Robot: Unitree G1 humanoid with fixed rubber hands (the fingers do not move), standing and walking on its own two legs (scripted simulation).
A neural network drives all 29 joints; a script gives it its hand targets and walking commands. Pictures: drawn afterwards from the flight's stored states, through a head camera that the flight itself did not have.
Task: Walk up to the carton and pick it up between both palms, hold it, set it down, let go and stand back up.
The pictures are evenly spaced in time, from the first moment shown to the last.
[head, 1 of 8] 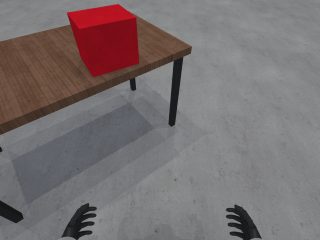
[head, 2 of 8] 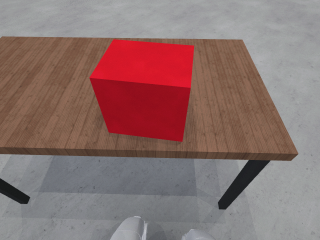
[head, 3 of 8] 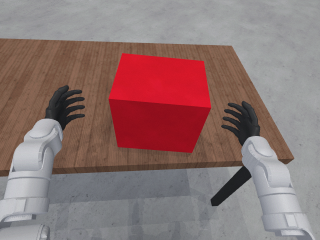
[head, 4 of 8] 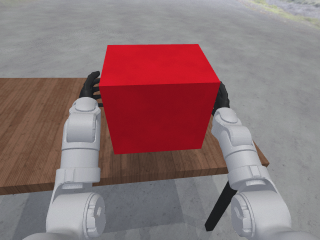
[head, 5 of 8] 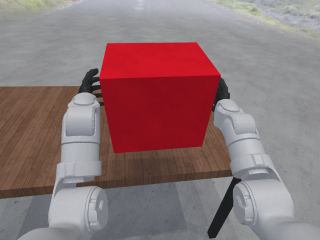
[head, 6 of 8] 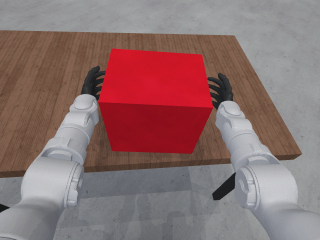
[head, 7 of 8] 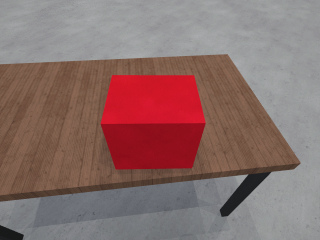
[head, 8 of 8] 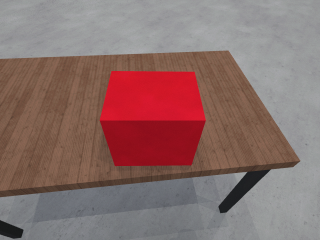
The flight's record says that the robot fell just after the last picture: no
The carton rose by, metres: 0.19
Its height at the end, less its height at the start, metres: +0.00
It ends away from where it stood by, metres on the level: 0.02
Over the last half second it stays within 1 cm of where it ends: yes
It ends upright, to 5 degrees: yes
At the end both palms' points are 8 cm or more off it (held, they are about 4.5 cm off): yes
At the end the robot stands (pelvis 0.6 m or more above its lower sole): yes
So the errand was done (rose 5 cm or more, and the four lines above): yes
